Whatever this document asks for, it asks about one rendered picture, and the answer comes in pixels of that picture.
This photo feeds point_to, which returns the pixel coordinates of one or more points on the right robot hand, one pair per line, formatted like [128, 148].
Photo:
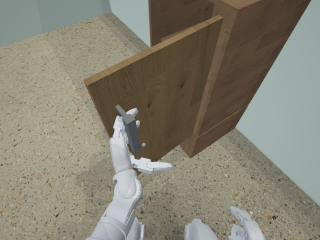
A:
[250, 230]

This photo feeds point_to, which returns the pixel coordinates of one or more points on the robot left forearm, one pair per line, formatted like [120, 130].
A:
[119, 216]

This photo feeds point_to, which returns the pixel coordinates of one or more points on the handle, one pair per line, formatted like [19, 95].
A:
[131, 129]

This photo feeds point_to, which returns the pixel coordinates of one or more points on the cupboard door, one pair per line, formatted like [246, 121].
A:
[165, 82]

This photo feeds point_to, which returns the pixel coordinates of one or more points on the right robot shin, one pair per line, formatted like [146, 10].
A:
[197, 220]

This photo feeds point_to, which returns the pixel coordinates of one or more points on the right robot thigh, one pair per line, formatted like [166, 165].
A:
[198, 231]

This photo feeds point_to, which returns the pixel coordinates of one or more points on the left robot hand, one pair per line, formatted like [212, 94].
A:
[120, 153]

